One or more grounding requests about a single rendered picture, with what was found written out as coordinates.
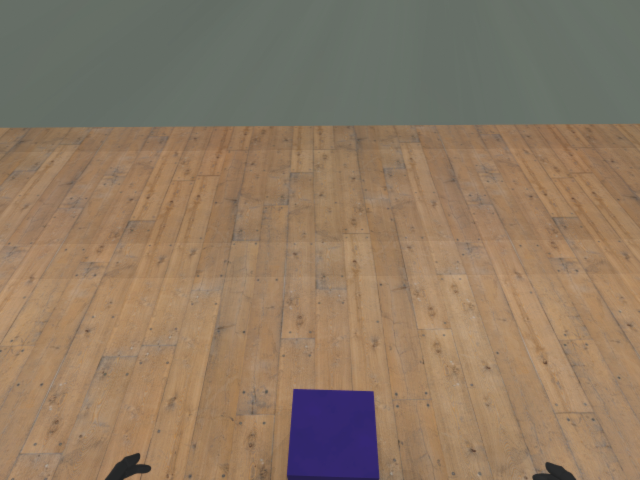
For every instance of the carton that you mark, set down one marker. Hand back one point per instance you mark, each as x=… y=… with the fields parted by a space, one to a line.
x=333 y=436

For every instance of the robot left hand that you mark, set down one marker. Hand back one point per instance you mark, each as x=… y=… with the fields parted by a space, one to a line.
x=128 y=467

